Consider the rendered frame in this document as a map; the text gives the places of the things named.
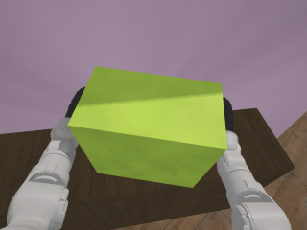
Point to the pedestal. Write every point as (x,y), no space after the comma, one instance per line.
(98,201)

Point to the right robot hand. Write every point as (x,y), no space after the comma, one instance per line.
(228,115)

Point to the right robot forearm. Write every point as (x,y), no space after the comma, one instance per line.
(239,183)

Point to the left robot forearm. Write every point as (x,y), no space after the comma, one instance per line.
(55,163)

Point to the left robot hand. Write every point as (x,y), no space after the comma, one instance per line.
(74,102)

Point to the robot right upper arm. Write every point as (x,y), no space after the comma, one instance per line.
(258,216)

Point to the robot left upper arm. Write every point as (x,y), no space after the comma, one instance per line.
(39,206)

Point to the carton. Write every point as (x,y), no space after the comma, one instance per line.
(150,127)

